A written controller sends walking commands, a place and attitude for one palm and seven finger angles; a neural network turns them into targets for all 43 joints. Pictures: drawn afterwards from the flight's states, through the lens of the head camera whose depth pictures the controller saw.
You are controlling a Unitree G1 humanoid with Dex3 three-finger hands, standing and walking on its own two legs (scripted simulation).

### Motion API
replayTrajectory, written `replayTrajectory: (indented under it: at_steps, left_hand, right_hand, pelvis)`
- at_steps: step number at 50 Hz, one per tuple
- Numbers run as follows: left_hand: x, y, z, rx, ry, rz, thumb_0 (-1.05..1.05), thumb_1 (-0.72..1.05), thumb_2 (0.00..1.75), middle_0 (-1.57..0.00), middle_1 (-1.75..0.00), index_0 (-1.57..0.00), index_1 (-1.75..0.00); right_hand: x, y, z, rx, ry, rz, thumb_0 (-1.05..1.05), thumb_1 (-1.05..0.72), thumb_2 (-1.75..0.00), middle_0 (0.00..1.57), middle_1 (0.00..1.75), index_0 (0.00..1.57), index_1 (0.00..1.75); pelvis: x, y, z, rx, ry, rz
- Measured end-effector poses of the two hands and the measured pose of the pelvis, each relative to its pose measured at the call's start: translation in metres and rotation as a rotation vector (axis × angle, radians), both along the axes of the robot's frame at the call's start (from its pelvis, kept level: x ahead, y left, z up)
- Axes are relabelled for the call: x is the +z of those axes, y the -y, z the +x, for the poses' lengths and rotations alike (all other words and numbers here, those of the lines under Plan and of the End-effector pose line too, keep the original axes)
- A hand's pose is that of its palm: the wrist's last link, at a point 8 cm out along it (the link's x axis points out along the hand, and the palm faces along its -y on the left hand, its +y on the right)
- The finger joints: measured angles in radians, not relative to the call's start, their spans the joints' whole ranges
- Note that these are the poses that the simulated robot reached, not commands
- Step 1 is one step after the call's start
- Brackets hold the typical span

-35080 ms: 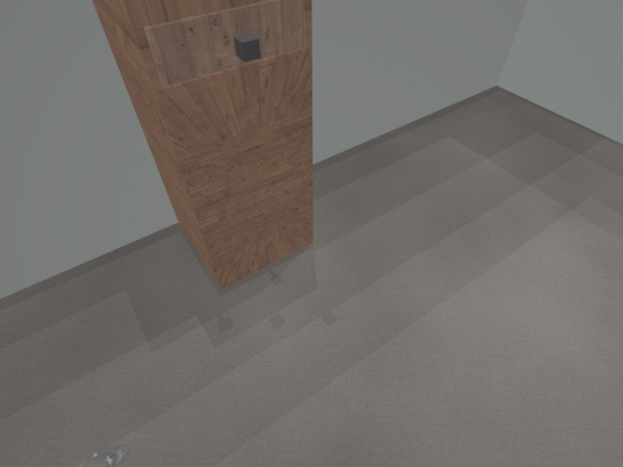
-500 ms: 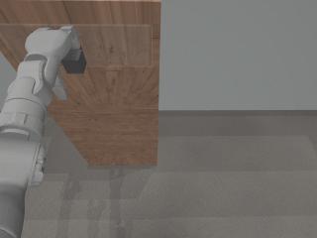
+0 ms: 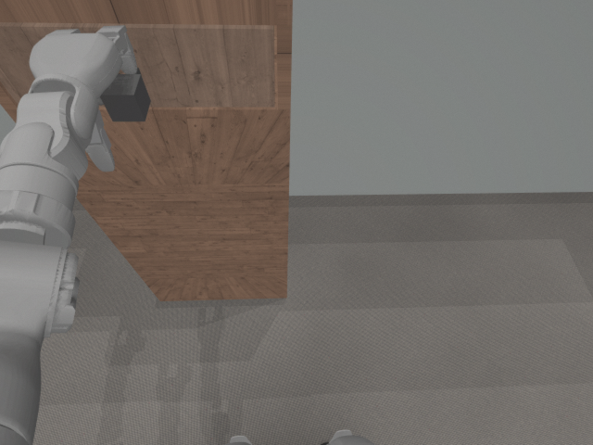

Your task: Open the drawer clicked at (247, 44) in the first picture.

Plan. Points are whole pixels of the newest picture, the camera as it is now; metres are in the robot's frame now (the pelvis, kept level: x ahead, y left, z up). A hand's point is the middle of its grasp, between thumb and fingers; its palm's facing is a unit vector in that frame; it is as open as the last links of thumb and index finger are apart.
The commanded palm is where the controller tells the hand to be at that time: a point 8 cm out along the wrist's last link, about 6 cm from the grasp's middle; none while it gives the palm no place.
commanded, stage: lift the fingers back up to retry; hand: left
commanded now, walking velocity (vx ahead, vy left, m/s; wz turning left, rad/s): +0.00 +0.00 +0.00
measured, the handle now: (129, 88) +0.56 +0.20 +0.15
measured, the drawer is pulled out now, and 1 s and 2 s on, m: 0.00 0.00 0.00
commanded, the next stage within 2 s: re-aim the fingers above the handle in 0.84 s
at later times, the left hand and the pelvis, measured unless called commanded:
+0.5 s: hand (95, 96) +0.53 +0.23 +0.16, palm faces -0.06 +0.00 -1.00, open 13.6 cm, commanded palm +0.52 +0.23 +0.24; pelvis +0.01 +0.01 +0.01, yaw +0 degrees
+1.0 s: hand (91, 71) +0.53 +0.22 +0.20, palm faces -0.01 -0.01 -1.00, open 13.6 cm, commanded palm +0.50 +0.23 +0.26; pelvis +0.04 +0.00 +0.02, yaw +1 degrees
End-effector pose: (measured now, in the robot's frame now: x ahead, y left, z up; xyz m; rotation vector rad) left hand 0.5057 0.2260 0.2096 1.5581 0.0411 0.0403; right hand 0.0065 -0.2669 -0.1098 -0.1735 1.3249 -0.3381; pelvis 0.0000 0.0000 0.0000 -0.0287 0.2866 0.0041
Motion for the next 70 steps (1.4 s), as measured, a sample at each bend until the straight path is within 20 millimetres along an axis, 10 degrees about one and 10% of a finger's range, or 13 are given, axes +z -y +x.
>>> replayTrajectory:
  at_steps: [23,53,70]
  left_hand:
    - [0.008,-0.002,0.002,-0.017,-0.057,0.012,0.0,-0.49,0.3,-0.32,-1.2,-0.35,-1.22]
    - [0.043,0.005,-0.001,-0.028,-0.021,-0.002,0.0,-0.49,0.3,-0.33,-1.21,-0.35,-1.21]
    - [0.045,0.003,-0.021,-0.06,-0.039,0.02,0.0,-0.49,0.3,-0.32,-1.2,-0.32,-1.2]
  right_hand:
    - [0.0,-0.01,-0.004,-0.018,0.011,0.005,0.0,-0.91,-0.89,0.2,0.3,0.2,0.3]
    - [0.006,-0.008,0.108,0.098,0.139,0.068,0.0,-0.91,-0.89,0.2,0.3,0.2,0.3]
    - [0.012,0.005,0.113,0.116,0.147,0.038,0.0,-0.91,-0.89,0.2,0.3,0.2,0.3]
  pelvis:
    - [0.004,-0.006,0.004,-0.001,0.014,-0.003]
    - [0.019,0.0,0.04,0.009,0.074,0.013]
    - [0.021,0.008,0.034,0.026,0.104,0.017]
